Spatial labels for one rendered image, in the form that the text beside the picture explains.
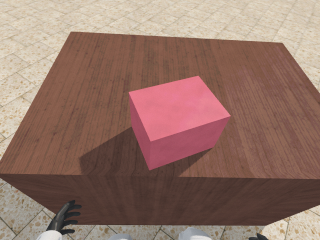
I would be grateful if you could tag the robot left hand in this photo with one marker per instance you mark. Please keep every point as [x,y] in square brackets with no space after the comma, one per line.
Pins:
[59,221]

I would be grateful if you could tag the left robot forearm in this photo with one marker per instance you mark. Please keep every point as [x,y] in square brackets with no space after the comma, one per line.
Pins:
[50,235]

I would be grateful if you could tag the pedestal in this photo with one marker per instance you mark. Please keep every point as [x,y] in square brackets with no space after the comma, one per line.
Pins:
[76,141]

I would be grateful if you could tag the right robot thigh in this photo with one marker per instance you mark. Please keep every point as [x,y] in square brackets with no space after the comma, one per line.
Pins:
[193,234]

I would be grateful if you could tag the carton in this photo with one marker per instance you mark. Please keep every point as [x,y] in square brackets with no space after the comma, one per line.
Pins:
[174,120]

